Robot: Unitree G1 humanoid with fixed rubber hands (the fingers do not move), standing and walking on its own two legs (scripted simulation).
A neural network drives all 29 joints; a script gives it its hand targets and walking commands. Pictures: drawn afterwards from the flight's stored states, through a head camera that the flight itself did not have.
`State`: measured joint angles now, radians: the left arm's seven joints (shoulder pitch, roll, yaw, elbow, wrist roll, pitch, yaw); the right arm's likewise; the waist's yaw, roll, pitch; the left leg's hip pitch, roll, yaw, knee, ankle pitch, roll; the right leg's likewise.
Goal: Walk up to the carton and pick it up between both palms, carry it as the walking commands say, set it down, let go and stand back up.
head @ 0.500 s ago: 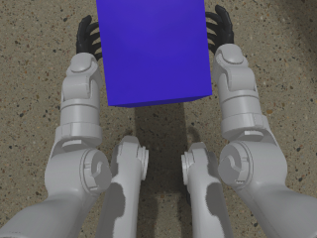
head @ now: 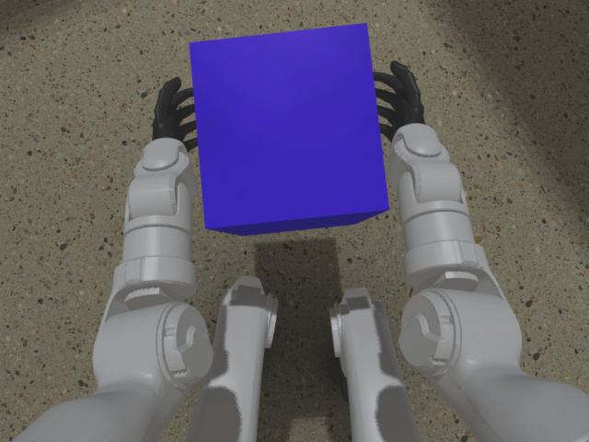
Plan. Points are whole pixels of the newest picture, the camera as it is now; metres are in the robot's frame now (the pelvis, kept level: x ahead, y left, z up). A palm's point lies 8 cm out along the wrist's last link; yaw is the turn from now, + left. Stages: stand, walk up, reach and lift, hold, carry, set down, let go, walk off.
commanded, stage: reach and lift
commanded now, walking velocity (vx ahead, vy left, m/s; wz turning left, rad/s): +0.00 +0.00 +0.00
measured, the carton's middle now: (290, 154) +0.49 +0.05 -0.14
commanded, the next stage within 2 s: none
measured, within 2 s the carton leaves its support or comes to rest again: neither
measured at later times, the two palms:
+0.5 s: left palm (149, 133) +0.45 +0.19 +0.01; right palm (431, 116) +0.48 -0.10 +0.01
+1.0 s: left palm (118, 123) +0.43 +0.18 +0.08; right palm (471, 100) +0.46 -0.10 +0.08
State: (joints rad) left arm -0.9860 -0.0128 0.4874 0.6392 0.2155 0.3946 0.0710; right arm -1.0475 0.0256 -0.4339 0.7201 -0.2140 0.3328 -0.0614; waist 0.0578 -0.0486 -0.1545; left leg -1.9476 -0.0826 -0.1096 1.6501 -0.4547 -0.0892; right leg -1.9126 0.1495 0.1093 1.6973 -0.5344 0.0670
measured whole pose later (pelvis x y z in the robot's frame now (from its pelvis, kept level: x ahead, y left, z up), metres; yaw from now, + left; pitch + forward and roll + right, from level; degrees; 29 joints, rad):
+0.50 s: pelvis +0.02 +0.00 +0.06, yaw +0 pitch +39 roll +0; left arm -0.84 -0.06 0.48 0.62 0.23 0.38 0.07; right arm -0.90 0.07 -0.42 0.70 -0.23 0.32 -0.05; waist 0.05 -0.04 -0.20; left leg -1.70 -0.09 -0.12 1.45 -0.44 -0.08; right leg -1.66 0.14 0.12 1.49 -0.51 0.05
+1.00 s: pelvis +0.04 +0.00 +0.13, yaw +1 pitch +33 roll +0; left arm -0.66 -0.10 0.45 0.58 0.22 0.35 0.06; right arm -0.72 0.11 -0.38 0.67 -0.22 0.28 -0.05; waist 0.05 -0.04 -0.21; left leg -1.39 -0.08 -0.13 1.21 -0.40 -0.07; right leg -1.35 0.12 0.14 1.25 -0.47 0.04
